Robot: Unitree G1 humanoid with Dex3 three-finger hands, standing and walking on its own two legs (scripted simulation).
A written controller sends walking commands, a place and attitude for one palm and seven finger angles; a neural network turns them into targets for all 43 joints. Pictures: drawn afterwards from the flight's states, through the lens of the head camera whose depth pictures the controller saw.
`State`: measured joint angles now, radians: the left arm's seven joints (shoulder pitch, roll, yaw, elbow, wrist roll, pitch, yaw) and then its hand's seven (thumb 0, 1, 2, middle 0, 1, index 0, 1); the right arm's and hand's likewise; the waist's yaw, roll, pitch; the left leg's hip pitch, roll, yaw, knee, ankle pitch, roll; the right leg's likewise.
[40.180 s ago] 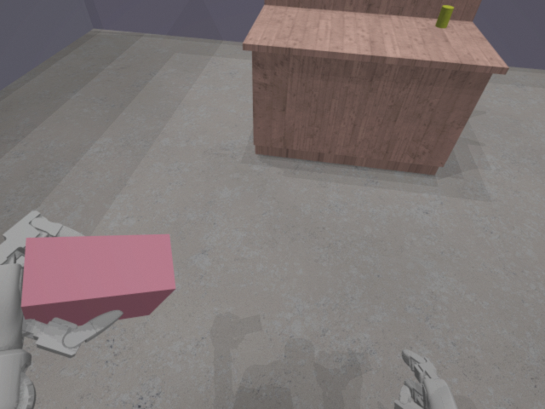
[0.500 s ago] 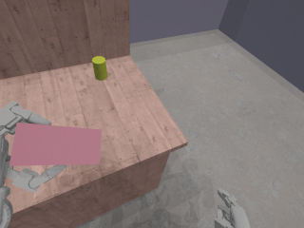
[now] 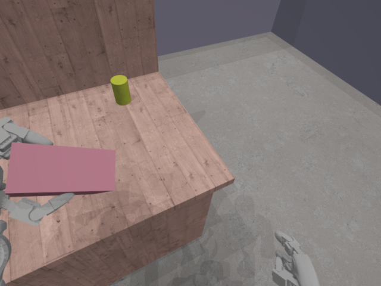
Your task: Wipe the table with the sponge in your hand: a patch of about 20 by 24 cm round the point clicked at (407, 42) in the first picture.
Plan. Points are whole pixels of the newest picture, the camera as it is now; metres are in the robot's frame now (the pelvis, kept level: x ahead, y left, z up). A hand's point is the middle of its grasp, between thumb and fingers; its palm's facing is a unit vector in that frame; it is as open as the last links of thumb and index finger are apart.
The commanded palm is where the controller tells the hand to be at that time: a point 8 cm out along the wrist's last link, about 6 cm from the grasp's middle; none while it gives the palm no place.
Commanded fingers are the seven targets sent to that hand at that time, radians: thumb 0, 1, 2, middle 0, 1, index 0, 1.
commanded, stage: come to a stop and stand still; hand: left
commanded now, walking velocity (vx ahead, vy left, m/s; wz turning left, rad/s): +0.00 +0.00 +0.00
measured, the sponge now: (76, 174) +0.26 +0.22 +0.14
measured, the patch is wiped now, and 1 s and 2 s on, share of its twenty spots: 0.00 0.00 0.00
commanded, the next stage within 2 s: look again from close up in 0.38 s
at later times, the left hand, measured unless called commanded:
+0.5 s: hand (38, 177) +0.24 +0.26 +0.16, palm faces +0.37 -0.86 -0.36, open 10.4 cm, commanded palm +0.18 +0.29 +0.18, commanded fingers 0.00 0.10 1.30 -1.20 -1.60 -1.20 -1.60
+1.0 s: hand (15, 160) +0.25 +0.29 +0.18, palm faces +0.45 -0.79 -0.42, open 10.4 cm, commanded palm +0.17 +0.29 +0.18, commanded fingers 0.00 0.10 1.30 -1.20 -1.60 -1.20 -1.60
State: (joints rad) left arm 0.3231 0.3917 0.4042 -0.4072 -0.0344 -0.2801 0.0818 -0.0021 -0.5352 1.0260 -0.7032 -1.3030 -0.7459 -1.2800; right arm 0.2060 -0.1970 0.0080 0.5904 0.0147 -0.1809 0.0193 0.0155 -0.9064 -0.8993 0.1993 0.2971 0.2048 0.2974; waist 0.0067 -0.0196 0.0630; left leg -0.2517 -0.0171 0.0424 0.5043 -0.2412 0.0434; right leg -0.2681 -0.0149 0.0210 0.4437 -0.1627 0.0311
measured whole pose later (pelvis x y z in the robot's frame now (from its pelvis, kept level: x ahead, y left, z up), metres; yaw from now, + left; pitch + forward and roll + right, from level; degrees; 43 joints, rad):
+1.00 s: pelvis +0.01 -0.01 +0.00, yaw +2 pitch -1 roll +0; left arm 0.16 0.47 0.44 -0.28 -0.06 -0.02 0.00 -0.01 -0.53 1.03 -0.69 -1.32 -0.73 -1.30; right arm 0.21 -0.24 0.04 0.64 0.00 -0.11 0.01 0.02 -0.90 -0.90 0.20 0.30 0.21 0.30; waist 0.03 0.01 0.02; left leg -0.25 -0.03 0.01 0.52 -0.26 0.03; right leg -0.26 -0.01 0.01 0.50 -0.22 0.01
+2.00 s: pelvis +0.04 -0.03 -0.01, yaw +3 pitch +3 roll +0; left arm 0.43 0.55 0.13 -0.42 0.53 0.12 0.13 -0.01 -0.53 1.03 -0.69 -1.32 -0.73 -1.30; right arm 0.16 -0.25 -0.01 0.57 0.01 0.02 -0.08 0.02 -0.91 -0.90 0.20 0.30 0.20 0.30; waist 0.07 0.07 -0.05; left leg -0.32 -0.01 -0.02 0.62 -0.35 0.00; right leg -0.33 0.01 -0.02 0.61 -0.32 -0.02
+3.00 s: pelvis +0.04 -0.04 +0.01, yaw +3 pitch -2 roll +0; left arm 0.18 0.49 -0.02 -0.17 0.86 0.41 0.08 0.00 -0.53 1.03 -0.69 -1.33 -0.73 -1.31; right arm 0.01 -0.27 0.02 0.68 0.04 0.06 -0.03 0.01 -0.91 -0.90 0.20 0.30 0.20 0.30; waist 0.12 0.11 0.00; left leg -0.12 -0.01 -0.02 0.39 -0.23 0.00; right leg -0.14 0.02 -0.02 0.40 -0.22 -0.03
